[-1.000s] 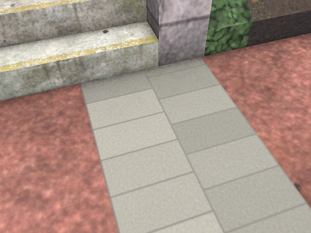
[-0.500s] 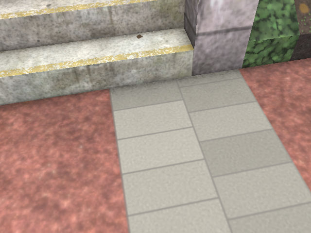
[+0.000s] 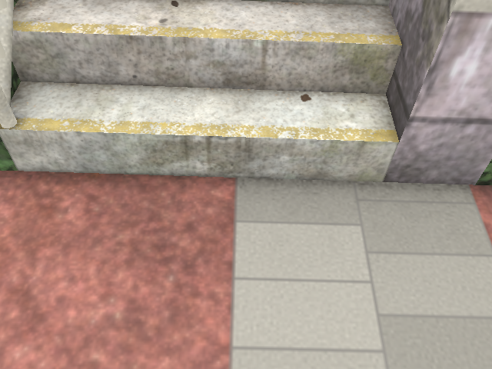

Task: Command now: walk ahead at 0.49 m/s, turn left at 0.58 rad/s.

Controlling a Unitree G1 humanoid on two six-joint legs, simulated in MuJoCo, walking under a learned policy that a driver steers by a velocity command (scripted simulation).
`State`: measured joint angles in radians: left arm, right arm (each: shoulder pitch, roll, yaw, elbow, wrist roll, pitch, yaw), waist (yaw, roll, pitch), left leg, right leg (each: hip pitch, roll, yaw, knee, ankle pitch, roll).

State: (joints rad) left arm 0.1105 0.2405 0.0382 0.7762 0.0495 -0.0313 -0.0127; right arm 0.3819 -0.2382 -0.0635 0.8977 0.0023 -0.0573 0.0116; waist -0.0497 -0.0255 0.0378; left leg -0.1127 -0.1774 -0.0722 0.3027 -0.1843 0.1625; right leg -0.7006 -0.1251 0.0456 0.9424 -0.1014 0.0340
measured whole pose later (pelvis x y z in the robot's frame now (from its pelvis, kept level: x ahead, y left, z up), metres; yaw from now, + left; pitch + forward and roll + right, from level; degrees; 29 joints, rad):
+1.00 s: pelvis +0.52 +0.09 +0.00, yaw +20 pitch +0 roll +0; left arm 0.29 0.25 0.04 0.88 0.03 -0.05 -0.03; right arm 0.30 -0.23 -0.03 0.91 -0.01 -0.08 0.01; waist 0.01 -0.04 0.03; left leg -0.17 -0.06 0.07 0.33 -0.17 0.09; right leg -0.51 -0.08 -0.01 1.05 -0.27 -0.04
